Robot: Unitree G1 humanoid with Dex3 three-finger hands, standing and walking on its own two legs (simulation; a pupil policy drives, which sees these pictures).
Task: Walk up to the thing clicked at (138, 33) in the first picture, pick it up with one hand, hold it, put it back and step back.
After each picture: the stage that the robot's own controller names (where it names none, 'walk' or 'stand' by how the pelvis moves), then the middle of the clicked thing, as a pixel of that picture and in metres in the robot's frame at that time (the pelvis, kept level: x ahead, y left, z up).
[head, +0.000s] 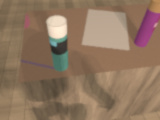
stand; (148, 24) +0.68 -0.32 +0.04
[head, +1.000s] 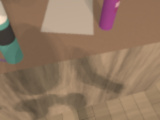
sink last; (110, 4) +0.69 -0.11 +0.08
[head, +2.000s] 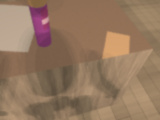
rise first; (40, 20) +0.60 +0.19 +0.07
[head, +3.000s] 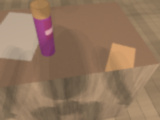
stand; (44, 31) +0.57 +0.17 +0.06
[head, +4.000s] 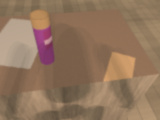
stand; (44, 40) +0.54 +0.18 +0.04
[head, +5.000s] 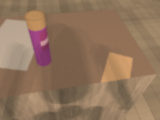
stand; (40, 41) +0.53 +0.19 +0.04
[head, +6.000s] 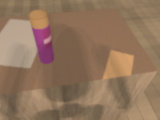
stand; (43, 39) +0.55 +0.18 +0.03
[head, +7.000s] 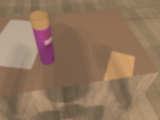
stand; (44, 40) +0.55 +0.18 +0.03
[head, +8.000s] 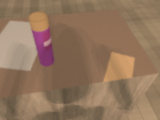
rise first; (43, 42) +0.54 +0.18 +0.03
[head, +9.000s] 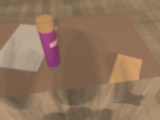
rise first; (49, 43) +0.54 +0.18 +0.04
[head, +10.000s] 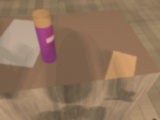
go down; (46, 39) +0.56 +0.17 +0.04
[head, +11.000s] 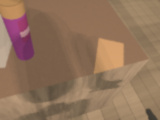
go down; (18, 31) +0.51 +0.18 +0.07
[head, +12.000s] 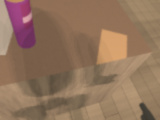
close in; (21, 17) +0.54 +0.17 +0.09
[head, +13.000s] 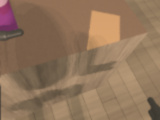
close; out of the picture +0.55 +0.19 +0.12
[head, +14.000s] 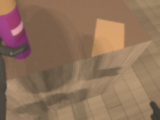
lift; (10, 27) +0.47 +0.17 +0.11
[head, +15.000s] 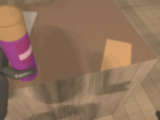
lift; (19, 51) +0.37 +0.18 +0.15
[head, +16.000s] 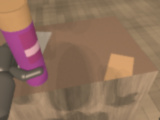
lift; (26, 49) +0.32 +0.15 +0.24
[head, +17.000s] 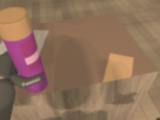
hold; (26, 57) +0.32 +0.15 +0.20
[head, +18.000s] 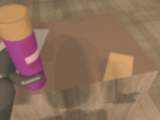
crouch; (26, 55) +0.32 +0.15 +0.21
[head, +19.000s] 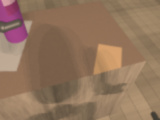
crouch; (3, 1) +0.47 +0.18 +0.26
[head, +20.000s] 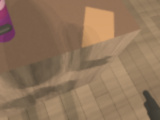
lower; out of the picture +0.52 +0.18 +0.11
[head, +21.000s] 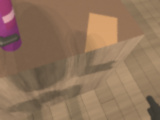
lower; (1, 15) +0.50 +0.17 +0.11
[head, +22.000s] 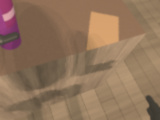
lower; (1, 13) +0.50 +0.17 +0.12
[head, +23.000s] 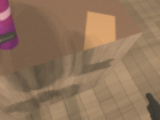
lower; out of the picture +0.51 +0.17 +0.11
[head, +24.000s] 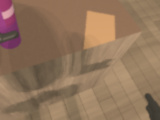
loosen; (0, 12) +0.51 +0.16 +0.12
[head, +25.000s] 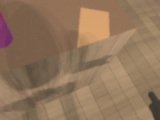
withdraw; out of the picture +0.51 +0.18 +0.12
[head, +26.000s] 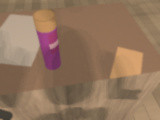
sink last; (49, 43) +0.48 +0.15 +0.07
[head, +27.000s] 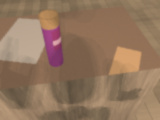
stand; (52, 41) +0.52 +0.15 +0.07
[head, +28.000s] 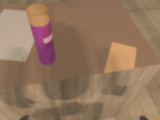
stand; (43, 38) +0.50 +0.16 +0.07
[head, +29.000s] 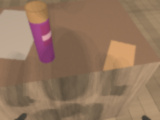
stand; (42, 36) +0.51 +0.17 +0.08
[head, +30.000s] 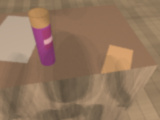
stand; (43, 40) +0.52 +0.17 +0.07
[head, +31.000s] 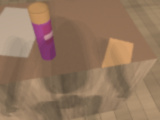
walk; (44, 35) +0.53 +0.16 +0.04
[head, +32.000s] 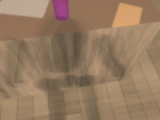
walk; out of the picture +0.71 +0.11 +0.06
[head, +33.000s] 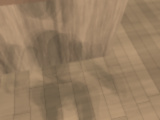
walk; out of the picture +1.02 +0.20 +0.06
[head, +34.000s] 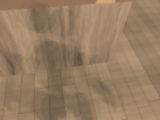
stand; out of the picture +1.09 +0.16 +0.05
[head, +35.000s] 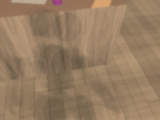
stand; out of the picture +1.10 +0.17 +0.03
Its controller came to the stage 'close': yes
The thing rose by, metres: 0.21
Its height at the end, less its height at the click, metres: +0.00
